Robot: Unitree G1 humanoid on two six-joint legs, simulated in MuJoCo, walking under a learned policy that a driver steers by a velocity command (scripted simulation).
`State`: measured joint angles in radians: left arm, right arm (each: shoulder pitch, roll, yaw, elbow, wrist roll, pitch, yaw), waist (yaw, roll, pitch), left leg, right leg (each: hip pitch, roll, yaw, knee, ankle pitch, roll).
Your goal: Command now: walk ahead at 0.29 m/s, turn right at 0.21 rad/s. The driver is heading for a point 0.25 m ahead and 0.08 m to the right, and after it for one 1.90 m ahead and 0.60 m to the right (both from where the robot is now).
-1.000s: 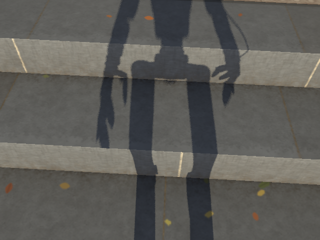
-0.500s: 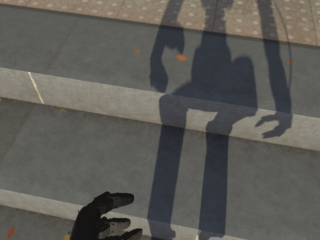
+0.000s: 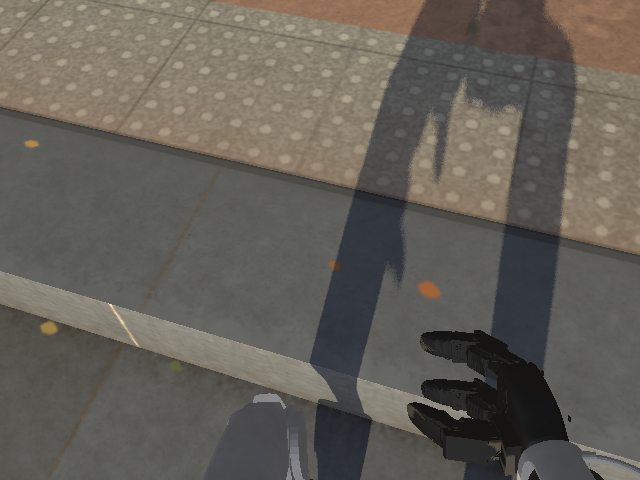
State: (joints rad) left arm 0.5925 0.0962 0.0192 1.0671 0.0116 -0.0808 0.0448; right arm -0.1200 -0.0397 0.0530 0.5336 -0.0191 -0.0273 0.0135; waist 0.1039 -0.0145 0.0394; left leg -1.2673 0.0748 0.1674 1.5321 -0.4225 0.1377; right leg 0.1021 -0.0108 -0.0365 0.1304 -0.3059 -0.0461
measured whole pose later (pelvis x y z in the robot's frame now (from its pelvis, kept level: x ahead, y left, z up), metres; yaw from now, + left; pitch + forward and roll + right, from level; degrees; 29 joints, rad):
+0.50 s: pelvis +0.18 +0.01 +0.16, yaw -16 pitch +1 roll +0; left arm 0.17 0.15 0.06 0.69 0.02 0.03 0.02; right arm 0.26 -0.18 -0.05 0.78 -0.04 -0.07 -0.03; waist -0.03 0.00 0.02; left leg -0.28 0.14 0.35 0.57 -0.28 0.03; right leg -0.59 -0.06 -0.10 0.97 -0.24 -0.05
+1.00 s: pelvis +0.27 -0.01 +0.17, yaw -28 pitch +3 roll -1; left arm 0.34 0.20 0.08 0.71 0.03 -0.04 0.02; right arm 0.25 -0.15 -0.03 0.68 -0.02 -0.02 0.00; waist 0.00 -0.01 -0.10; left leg -0.38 0.04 0.06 0.73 -0.36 0.07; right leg -0.25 0.05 0.04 0.50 -0.29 -0.06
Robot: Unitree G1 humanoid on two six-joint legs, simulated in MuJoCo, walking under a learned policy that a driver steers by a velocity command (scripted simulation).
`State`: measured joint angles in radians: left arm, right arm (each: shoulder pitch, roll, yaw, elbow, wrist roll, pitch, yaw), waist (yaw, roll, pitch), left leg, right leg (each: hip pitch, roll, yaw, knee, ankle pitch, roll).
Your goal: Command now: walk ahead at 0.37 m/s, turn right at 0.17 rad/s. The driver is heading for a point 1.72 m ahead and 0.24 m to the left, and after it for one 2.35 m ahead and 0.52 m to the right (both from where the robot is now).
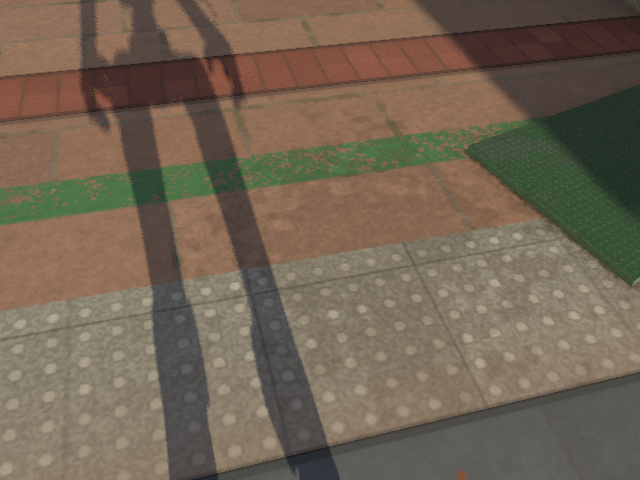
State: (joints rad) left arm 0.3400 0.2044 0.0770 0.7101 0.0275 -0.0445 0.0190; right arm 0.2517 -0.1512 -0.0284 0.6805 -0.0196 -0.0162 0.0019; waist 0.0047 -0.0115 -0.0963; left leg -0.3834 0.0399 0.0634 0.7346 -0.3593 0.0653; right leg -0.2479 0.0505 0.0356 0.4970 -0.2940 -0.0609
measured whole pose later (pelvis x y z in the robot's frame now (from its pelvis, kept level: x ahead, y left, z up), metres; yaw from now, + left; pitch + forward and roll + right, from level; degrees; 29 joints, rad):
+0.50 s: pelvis +0.21 -0.01 +0.04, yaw -1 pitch +4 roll -3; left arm -0.03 0.09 -0.03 0.55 0.01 0.00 -0.01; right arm 0.53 -0.11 -0.03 0.98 0.03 -0.10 0.02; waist -0.04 -0.01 0.02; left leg -0.03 0.06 0.00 0.53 -0.15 0.07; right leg -0.93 0.01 -0.23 1.30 -0.46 -0.17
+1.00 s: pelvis +0.49 -0.01 +0.17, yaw -1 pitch +3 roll +0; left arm 0.51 0.18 0.05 0.92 0.02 -0.12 0.02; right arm 0.03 -0.16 -0.03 0.70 -0.02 -0.02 0.04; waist 0.09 0.03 0.01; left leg -0.57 0.01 0.12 0.61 -0.11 0.10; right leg 0.11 0.05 -0.11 0.19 -0.35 -0.06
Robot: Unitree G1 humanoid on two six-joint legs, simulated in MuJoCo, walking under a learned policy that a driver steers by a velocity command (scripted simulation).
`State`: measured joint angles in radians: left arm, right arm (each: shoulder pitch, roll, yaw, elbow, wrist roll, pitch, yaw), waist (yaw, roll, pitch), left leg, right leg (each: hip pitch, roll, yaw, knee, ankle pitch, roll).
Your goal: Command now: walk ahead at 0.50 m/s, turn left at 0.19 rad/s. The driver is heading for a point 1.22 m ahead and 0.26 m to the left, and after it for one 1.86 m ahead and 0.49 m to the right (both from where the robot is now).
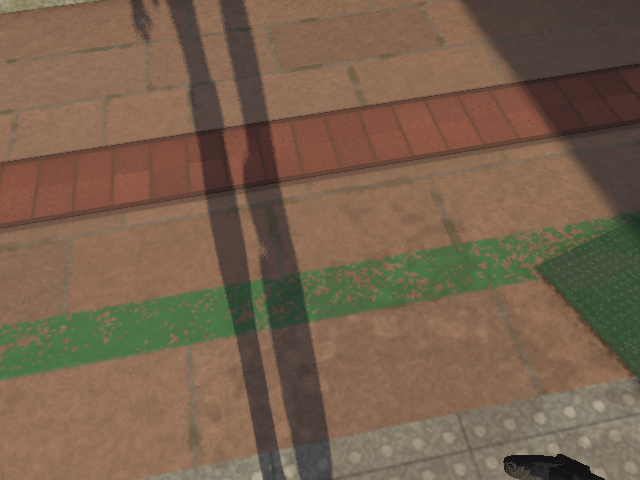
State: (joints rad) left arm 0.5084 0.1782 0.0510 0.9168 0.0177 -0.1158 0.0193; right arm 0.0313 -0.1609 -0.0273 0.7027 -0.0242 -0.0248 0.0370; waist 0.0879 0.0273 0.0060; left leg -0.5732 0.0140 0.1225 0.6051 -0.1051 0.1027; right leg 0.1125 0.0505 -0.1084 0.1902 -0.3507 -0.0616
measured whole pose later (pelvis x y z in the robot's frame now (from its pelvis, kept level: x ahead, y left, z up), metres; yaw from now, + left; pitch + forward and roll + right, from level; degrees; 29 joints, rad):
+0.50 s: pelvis +0.29 +0.03 +0.00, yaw +15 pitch +3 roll +1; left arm 0.01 0.21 0.01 0.65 0.03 -0.05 -0.02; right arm 0.47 -0.24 -0.06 0.82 -0.01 -0.07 -0.01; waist -0.11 -0.03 0.02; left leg 0.02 -0.13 -0.14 0.31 -0.35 0.10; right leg -0.63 -0.04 0.02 0.60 -0.03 0.02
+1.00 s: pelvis +0.54 +0.10 +0.01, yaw +24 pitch +2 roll -2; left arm 0.46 0.24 0.04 0.87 0.01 -0.08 -0.02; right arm 0.09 -0.23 -0.01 0.67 -0.03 -0.03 0.05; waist 0.08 0.03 -0.01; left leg -0.53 0.06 0.03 0.61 -0.15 0.04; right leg -0.03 0.03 -0.09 0.28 -0.29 -0.02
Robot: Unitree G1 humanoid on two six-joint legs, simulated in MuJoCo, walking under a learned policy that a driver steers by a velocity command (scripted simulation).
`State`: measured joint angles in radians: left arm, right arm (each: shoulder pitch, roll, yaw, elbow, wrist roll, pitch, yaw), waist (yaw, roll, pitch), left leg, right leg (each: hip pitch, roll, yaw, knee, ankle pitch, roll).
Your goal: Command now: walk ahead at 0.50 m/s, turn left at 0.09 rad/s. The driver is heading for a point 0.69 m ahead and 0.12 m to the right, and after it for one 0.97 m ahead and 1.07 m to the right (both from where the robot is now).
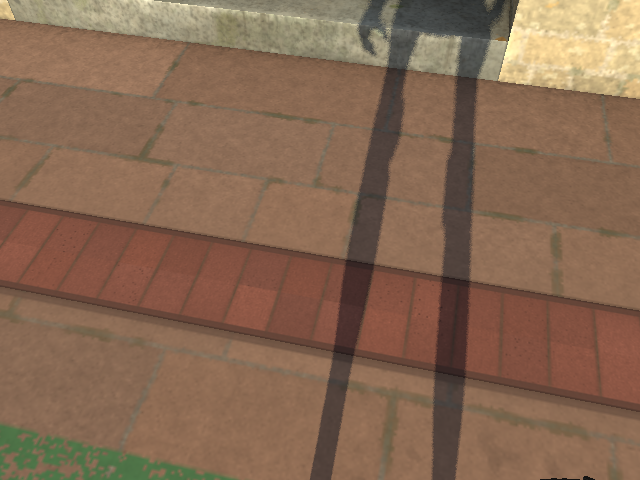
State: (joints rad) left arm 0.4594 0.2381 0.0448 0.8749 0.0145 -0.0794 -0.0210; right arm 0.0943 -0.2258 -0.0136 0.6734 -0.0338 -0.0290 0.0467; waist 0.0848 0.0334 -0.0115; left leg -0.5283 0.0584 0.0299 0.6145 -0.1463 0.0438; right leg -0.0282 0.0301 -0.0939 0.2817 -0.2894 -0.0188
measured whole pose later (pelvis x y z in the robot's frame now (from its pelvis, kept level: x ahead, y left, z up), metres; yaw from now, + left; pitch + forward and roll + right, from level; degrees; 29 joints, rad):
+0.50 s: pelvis +0.25 +0.01 -0.01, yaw -10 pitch +1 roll +2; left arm 0.11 0.23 0.04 0.77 0.03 -0.01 -0.07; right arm 0.43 -0.22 -0.04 0.90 -0.02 -0.09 -0.01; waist -0.05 -0.02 0.03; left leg 0.11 -0.03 0.23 0.21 -0.35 0.02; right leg -0.62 -0.05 -0.07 0.67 -0.04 -0.08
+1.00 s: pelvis +0.52 -0.08 +0.00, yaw -26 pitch +2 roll -1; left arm 0.42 0.26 0.06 0.85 0.01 -0.05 0.00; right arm 0.09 -0.25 -0.03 0.73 -0.04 -0.02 0.03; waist 0.08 0.04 0.03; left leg -0.65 0.09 -0.02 0.70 -0.03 -0.04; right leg -0.01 0.15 0.13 0.27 -0.27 -0.12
